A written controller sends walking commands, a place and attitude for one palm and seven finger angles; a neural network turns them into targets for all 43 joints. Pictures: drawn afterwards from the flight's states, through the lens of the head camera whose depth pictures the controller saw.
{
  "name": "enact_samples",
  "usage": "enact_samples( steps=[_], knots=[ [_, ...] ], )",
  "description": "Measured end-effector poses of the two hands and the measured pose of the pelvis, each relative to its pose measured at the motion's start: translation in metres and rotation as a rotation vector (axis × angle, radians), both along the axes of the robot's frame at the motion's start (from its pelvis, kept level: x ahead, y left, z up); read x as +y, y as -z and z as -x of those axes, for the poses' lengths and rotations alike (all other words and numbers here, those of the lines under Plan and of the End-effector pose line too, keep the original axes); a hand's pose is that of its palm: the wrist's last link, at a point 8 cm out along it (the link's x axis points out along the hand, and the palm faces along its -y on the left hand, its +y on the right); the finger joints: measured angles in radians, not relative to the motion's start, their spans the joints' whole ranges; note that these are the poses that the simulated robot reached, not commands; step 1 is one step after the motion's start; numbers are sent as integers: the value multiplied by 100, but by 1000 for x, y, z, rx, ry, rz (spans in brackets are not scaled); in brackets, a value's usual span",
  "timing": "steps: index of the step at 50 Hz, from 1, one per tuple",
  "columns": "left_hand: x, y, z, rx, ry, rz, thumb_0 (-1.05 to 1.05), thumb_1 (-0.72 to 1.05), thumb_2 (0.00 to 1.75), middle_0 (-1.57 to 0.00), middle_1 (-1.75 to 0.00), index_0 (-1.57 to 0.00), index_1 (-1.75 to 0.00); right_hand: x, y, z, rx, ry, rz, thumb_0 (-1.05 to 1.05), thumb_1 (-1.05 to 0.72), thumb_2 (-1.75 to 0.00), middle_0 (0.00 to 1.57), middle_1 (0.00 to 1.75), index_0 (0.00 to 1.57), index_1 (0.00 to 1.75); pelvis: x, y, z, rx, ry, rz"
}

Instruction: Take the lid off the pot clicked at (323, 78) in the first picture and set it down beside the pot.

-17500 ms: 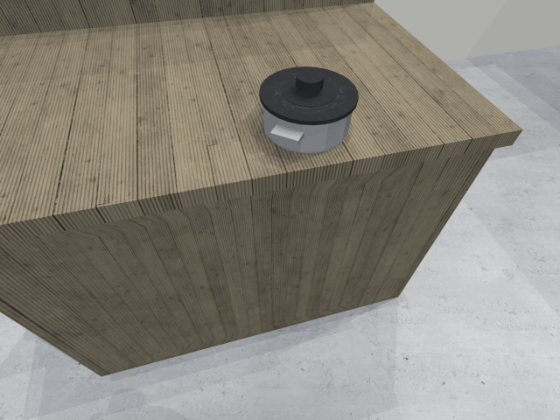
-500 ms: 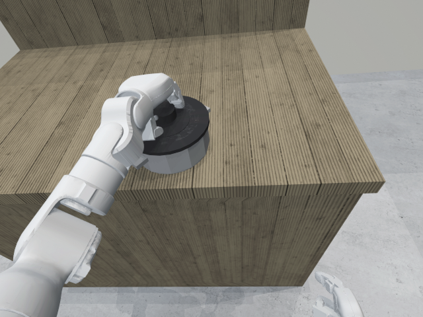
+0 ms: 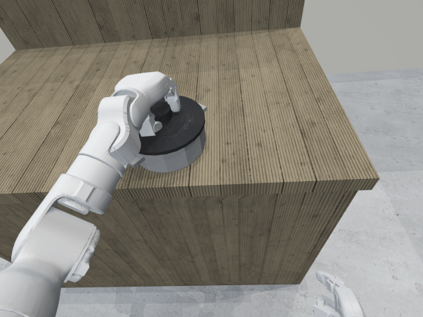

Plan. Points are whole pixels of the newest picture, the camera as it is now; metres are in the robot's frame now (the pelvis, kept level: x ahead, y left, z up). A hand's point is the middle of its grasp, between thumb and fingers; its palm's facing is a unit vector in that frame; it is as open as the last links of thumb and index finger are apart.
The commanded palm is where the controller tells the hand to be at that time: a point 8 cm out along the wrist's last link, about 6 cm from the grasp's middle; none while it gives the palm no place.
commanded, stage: close the fingers and squeeze the knob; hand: left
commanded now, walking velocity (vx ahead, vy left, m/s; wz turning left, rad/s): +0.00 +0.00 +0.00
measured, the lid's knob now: (159, 112) +0.47 +0.12 +0.15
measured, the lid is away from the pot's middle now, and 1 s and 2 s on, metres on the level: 0.00 0.00 0.02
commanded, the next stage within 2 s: lift the lid straight up in 0.88 s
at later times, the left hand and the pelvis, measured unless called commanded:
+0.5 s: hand (152, 113) +0.44 +0.12 +0.17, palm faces -0.25 -0.07 -0.96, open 7.8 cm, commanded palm +0.42 +0.13 +0.23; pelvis +0.00 +0.00 +0.00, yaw +0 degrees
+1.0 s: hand (153, 112) +0.45 +0.12 +0.17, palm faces -0.25 -0.06 -0.97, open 7.9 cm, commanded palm +0.42 +0.13 +0.24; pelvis +0.00 +0.00 +0.00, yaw +0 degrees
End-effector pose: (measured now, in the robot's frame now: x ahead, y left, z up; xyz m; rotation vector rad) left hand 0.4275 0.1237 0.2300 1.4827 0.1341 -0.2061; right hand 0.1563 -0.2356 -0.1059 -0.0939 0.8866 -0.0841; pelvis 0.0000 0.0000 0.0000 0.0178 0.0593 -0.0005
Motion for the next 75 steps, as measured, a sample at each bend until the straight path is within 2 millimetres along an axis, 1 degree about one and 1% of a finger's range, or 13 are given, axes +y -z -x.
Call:
enact_samples(
  steps=[8,18,33,47,52,57,68,75],
  knots=[
    [0,0,-4,17,-13,2,0,10,107,-72,-78,-72,-78,-2,3,4,20,3,11,1,-91,-90,20,30,20,30,0,0,0,3,-1,0],
    [0,-1,-8,35,-24,-9,0,13,93,-71,-83,-72,-83,-2,6,12,37,11,11,1,-91,-90,20,30,20,30,0,0,0,6,-3,0],
    [-1,-2,-11,42,-29,-12,0,10,95,-73,-84,-74,-84,-4,6,19,46,21,23,1,-91,-90,20,30,20,30,0,0,2,7,-1,-1],
    [-2,-2,-14,44,-34,-25,0,6,98,-75,-85,-75,-86,-3,8,22,57,19,23,1,-91,-90,20,30,20,30,1,0,1,11,-4,-1],
    [-2,-1,-12,36,-25,-23,0,7,99,-75,-85,-75,-86,-2,7,19,47,18,13,1,-91,-90,20,30,20,30,1,0,-1,8,-3,0],
    [-5,-3,-9,32,6,-16,0,7,98,-75,-85,-75,-86,1,6,11,26,7,6,1,-91,-90,20,30,20,30,2,-1,-3,3,-6,2],
    [-5,-16,-5,-3,24,-22,0,6,98,-76,-84,-76,-85,11,-1,-11,-29,-31,-11,1,-91,-90,20,30,20,30,3,-1,-4,-1,-10,2],
    [-8,-25,-7,-19,27,-31,0,6,98,-76,-84,-76,-85,15,-1,-17,-35,-46,-12,1,-91,-90,20,30,20,30,3,-1,-3,3,-13,1]
  ],
)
